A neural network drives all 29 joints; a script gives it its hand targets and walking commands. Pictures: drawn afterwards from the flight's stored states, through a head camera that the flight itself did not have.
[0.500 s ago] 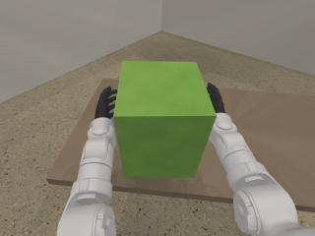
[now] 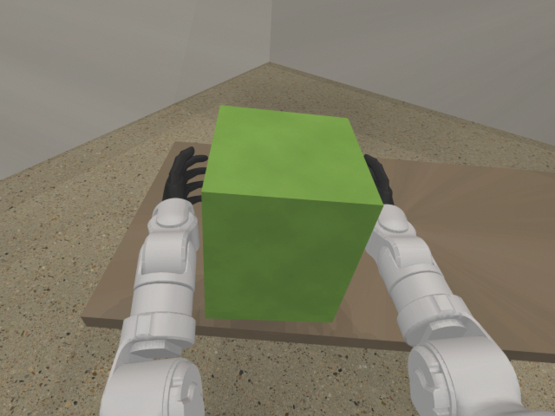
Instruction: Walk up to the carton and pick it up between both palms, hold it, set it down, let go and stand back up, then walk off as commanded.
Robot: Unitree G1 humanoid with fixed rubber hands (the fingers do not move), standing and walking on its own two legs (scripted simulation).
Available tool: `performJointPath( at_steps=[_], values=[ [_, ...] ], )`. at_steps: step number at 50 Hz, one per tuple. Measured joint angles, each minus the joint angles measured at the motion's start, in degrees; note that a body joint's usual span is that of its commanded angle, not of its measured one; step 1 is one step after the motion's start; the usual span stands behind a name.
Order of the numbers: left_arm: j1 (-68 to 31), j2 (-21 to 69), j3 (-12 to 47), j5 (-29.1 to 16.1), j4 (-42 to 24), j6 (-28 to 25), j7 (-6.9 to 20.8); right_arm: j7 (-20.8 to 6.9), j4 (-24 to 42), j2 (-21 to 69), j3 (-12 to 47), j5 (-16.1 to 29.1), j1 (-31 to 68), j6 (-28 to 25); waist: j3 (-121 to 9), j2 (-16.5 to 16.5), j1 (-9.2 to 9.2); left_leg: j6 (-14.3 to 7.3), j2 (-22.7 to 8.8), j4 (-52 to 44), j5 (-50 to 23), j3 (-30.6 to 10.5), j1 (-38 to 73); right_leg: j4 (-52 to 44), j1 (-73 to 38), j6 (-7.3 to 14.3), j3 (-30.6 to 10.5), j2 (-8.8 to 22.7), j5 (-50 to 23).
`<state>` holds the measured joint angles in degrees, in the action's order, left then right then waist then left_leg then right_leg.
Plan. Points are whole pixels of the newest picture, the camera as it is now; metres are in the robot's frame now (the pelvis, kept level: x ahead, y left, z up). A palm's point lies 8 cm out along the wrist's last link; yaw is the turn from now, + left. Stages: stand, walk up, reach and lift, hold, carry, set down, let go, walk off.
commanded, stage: reach and lift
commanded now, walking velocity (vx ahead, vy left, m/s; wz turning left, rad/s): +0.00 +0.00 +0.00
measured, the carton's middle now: (277, 216) +0.40 +0.01 +0.12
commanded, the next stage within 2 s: hold in 0.96 s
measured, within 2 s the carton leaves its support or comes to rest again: neither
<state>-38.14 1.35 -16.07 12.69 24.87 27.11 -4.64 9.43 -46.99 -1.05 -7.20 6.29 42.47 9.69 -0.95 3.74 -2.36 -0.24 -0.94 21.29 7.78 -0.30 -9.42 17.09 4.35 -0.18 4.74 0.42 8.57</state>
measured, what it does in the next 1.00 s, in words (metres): stands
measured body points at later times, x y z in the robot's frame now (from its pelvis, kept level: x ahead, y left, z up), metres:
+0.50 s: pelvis +0.01 +0.00 +0.00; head -0.03 +0.04 +0.45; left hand +0.40 +0.15 +0.18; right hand +0.39 -0.15 +0.16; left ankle +0.05 +0.11 -0.75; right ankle +0.01 -0.12 -0.75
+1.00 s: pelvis +0.01 -0.01 +0.00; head -0.03 +0.03 +0.45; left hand +0.40 +0.15 +0.20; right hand +0.39 -0.14 +0.17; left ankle +0.05 +0.11 -0.75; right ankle +0.01 -0.12 -0.75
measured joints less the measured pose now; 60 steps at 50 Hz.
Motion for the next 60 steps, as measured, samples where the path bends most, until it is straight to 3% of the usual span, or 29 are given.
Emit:
performJointPath(
  at_steps=[8, 12, 25, 30, 39, 44, 51, 60],
  values=[
    [2.4, -0.4, 2.0, 0.8, -7.6, 3.5, 1.1, 1.4, 6.9, -0.2, 3.1, 2.7, -3.0, 2.1, 0.7, -0.2, -1.49, -0.2, 0.2, 0.9, 1.2, -0.5, 1.9, -1.1, -3.0, -0.4, 0.3, 0.1, 0.3],
    [2.1, 0.5, 0.4, 2.8, -7.4, 5.3, 2.6, 1.4, 7.0, 0.2, 2.8, 1.8, -3.1, 4.1, 1.9, -0.2, -1.5, -0.5, 0.4, 0.2, 1.3, 0.0, 3.9, -1.1, -4.5, -0.6, -0.3, 0.3, 0.5],
    [2.9, 0.2, 2.8, 1.5, -11.8, 7.4, 1.7, 2.4, 13.0, -1.1, 4.9, 4.2, -5.6, 5.7, 1.1, -0.5, -2.01, -0.2, 0.1, 0.7, 1.5, -0.1, 2.4, -0.9, -3.0, -0.3, -0.6, -0.1, 0.6],
    [1.9, 0.3, 1.2, 2.5, -10.4, 8.0, 2.8, 2.6, 11.7, -0.7, 4.4, 3.9, -4.2, 7.2, 1.6, -0.1, -1.77, 0.0, 0.0, -0.1, 1.4, 0.1, 3.8, -0.6, -3.9, -0.1, -0.8, -0.2, 0.9],
    [4.5, -1.0, 3.0, 1.2, -16.9, 9.8, 3.2, 5.1, 17.5, -1.3, 8.0, 7.0, -6.5, 7.9, 1.9, -0.3, -2.67, 0.5, -0.1, 0.6, 1.7, -1.3, 4.0, -1.0, -4.9, 0.3, 0.2, -0.6, 1.2],
    [1.9, -0.6, 0.3, 3.1, -13.2, 10.6, 5.4, 5.0, 14.7, -0.1, 5.9, 5.1, -4.6, 9.9, 2.7, 0.2, -2.22, 0.5, 0.0, 0.1, 1.4, -1.0, 5.1, -0.1, -5.3, 0.4, -0.2, -0.5, 1.5],
    [-0.2, -2.1, 2.0, 1.4, -12.6, 10.4, 4.1, 5.1, 14.6, -0.8, 5.7, 5.9, -3.4, 8.8, 1.2, -0.1, -1.92, 0.5, -0.1, 0.8, 1.3, -1.2, 2.7, 0.1, -3.2, 0.4, -0.1, -0.6, 1.1],
    [-0.9, -1.6, 0.9, 3.2, -12.9, 12.4, 5.0, 4.8, 13.3, -1.2, 6.1, 6.4, -1.9, 10.3, 1.6, 0.6, -1.88, 0.4, 0.0, 0.0, 1.4, -1.0, 4.9, -1.1, -5.5, 0.2, -0.5, -0.6, 0.9]
  ],
)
